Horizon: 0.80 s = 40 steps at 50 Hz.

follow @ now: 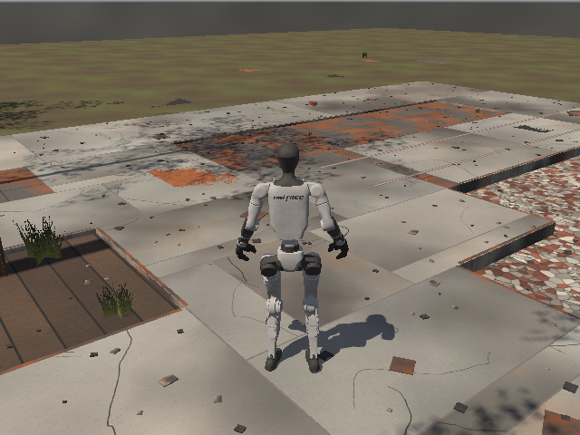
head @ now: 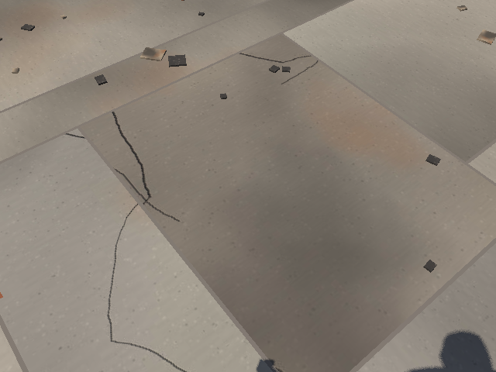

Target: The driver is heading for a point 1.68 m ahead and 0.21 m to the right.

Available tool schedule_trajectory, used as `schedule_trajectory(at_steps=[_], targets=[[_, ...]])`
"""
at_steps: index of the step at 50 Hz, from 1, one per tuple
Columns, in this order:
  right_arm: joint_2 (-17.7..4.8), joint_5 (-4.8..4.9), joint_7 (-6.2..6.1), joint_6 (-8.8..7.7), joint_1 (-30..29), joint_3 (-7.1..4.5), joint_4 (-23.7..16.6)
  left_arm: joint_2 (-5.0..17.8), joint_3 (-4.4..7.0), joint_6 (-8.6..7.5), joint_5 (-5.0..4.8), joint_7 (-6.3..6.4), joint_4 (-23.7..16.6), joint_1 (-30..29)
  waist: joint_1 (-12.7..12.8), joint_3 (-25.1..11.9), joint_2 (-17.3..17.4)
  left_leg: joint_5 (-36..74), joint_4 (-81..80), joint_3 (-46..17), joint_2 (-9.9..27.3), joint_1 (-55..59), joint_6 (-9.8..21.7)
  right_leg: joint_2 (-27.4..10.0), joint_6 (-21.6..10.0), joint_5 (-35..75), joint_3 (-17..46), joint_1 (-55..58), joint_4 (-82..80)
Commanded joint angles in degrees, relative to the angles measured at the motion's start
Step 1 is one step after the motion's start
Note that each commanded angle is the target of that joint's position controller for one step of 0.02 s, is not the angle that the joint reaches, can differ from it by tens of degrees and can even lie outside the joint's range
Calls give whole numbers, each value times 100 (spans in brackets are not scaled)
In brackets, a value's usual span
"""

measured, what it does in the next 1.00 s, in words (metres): steps on the spot: right foot, then left foot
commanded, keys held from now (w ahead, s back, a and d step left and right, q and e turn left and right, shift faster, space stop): no key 0.94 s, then w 0.06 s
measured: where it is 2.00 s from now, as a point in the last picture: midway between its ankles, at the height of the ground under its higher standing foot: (247, 359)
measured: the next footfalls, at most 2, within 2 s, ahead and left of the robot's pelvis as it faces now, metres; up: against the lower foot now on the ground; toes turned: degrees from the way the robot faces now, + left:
right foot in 0.04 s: +0.05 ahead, -0.13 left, +0.00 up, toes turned +5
left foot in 0.36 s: +0.01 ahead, +0.14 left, +0.00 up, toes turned +2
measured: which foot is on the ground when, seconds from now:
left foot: down 0.00-0.04, up 0.06-0.34, down 0.36-1.00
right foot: up 0.00-0.02, down 0.04-1.00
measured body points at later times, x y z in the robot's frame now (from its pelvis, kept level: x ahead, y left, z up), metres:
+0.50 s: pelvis +0.00 +0.02 +0.00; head +0.01 +0.03 +0.45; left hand +0.09 +0.29 -0.12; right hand +0.17 -0.22 -0.09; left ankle -0.03 +0.14 -0.74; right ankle +0.01 -0.13 -0.74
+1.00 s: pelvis +0.00 +0.03 +0.00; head +0.01 +0.03 +0.45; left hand +0.04 +0.31 -0.14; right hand +0.13 -0.22 -0.12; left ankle -0.03 +0.14 -0.74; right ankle +0.01 -0.13 -0.74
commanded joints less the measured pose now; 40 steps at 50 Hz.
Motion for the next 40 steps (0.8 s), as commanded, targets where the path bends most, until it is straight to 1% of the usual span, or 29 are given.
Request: schedule_trajectory(at_steps=[1,2,3,4,5,6,7,8,10,12,13,14,15,16,17,18,19,20,21,22,23,24,25,27,33,40], targets=[[-841,81,-42,-34,-261,-250,-436,675,210,-145,50,-28,-262,418,287,-842,762,1489,-202,-1543,1088,673,653,-271,-245,1243,9,741,-1445],[-530,-20,-50,-41,21,-166,-427,1020,276,-126,149,0,-303,520,122,-1027,-155,72,711,-933,600,27,308,-1327,-627,1982,916,1439,-1580],[-536,-9,-58,-91,141,-177,-528,1366,328,-83,271,2,-260,406,-108,-629,-1663,-2161,1605,83,-343,-1194,-60,-2275,-1644,3097,2262,1468,-1719],[-1007,-126,-71,-144,213,-313,-406,1028,252,-119,254,22,-400,284,29,-623,-1294,-2487,2986,61,-8,-1309,-345,-2677,-2167,3126,2511,1225,-1733],[-1159,-67,-50,-140,238,-394,-267,800,176,-125,196,59,-458,72,-32,-531,-914,-2124,3523,40,57,-1315,-422,-2360,-2008,2965,1988,1097,-1654],[-1019,-54,-62,-96,284,-384,-135,702,144,-113,129,80,-474,-117,-109,-423,-722,-1818,3681,66,84,-1330,-522,-1961,-1722,2694,1496,1064,-1567],[-876,-66,-74,-55,256,-348,-110,635,115,-107,47,96,-467,-153,-61,-347,-736,-1572,3739,47,92,-1453,-599,-1804,-1606,2683,1277,1146,-1522],[-674,-50,-62,-35,221,-284,-92,611,83,-86,33,115,-433,-92,-26,-336,-741,-1427,3656,114,83,-1367,-662,-1673,-1593,2911,1043,1136,-1503],[-414,-25,-45,-49,44,-174,-146,584,65,-38,68,132,-360,59,69,-427,-870,-1268,2903,404,175,-1134,-726,-1482,-1580,3050,700,1302,-1479],[-207,-64,-20,-68,-121,-59,-188,625,66,11,73,130,-327,77,167,-562,-1061,-1277,1799,714,415,-573,-739,-1413,-1540,3095,503,1344,-1397],[-153,-64,-3,-78,-202,-22,-205,709,86,41,63,118,-298,151,249,-581,-1179,-1291,1311,872,473,-285,-728,-1436,-1557,3122,503,1299,-1389],[-212,-35,7,-86,-206,-32,-183,799,106,66,42,107,-259,265,313,-587,-1242,-1170,917,988,465,-83,-718,-1480,-1582,3126,572,1297,-1361],[-284,-15,14,-90,-111,-58,-119,844,105,83,12,99,-228,327,292,-586,-1219,-852,417,1068,438,152,-677,-1494,-1566,3053,614,1277,-1293],[-289,-19,23,-98,84,-70,-8,827,80,90,-30,92,-211,298,168,-558,-1138,-234,-350,1154,402,530,-585,-1451,-1485,2947,584,1157,-1199],[-306,-55,26,-104,200,-70,75,733,34,69,-68,84,-150,410,95,-505,-1009,438,-1160,1151,382,980,-441,-1375,-1298,2699,549,970,-1157],[-489,-109,1,-108,184,-81,31,620,-21,-2,-24,57,-74,635,157,-591,-733,1115,-1249,715,688,1608,-264,-1290,-935,2220,501,584,-1120],[-918,-171,-62,-93,268,-153,-30,420,-108,-104,183,-4,-134,746,346,-874,262,2639,-867,-91,1488,2114,37,-888,-527,1325,57,197,-607],[-660,-235,-20,-98,-70,-68,49,182,-175,-148,194,-13,-106,807,549,-884,982,2000,-734,-132,1643,1340,474,-634,-222,347,-276,548,-913],[-326,-225,51,-144,-221,-5,-35,436,-147,-137,221,7,-61,492,317,-666,634,1023,-823,-4,1336,1051,437,-592,-43,584,-320,745,-892],[-256,-266,75,-181,-130,19,55,504,-124,-124,198,12,-50,314,218,-529,532,573,-867,97,1153,949,286,-551,-8,771,-372,725,-864],[-346,-262,80,-215,-91,12,90,495,-124,-86,163,41,1,312,200,-374,527,485,-891,159,1057,826,199,-545,-22,855,-378,708,-827],[-370,-238,87,-257,-90,15,123,519,-122,-49,162,61,25,388,217,-223,565,499,-909,142,1057,709,167,-565,-25,926,-348,687,-862],[-341,-224,76,-283,-36,35,163,500,-129,-37,148,72,59,431,237,-160,565,549,-891,165,1033,654,141,-588,-41,968,-323,699,-895],[-256,-214,60,-300,23,67,215,474,-137,-42,136,92,168,506,221,-138,453,625,-845,204,991,658,125,-592,-41,1030,-330,721,-919],[-200,-194,46,-315,11,89,349,476,-132,-43,116,146,462,614,213,-148,171,783,-800,257,911,707,142,-620,31,1147,-324,802,-985],[-153,-169,49,-330,64,86,635,518,-125,-34,96,210,770,716,219,-215,53,1056,-754,382,815,788,134,-639,50,1272,-327,907,-1008]])
Velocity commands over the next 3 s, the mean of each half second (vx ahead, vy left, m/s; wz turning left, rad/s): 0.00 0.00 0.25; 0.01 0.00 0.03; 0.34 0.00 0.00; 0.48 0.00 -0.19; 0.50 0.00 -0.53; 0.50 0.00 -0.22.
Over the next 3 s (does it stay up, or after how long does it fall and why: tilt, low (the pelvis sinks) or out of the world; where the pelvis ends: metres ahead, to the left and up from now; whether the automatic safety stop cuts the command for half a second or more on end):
stays up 1.02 -0.08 0.01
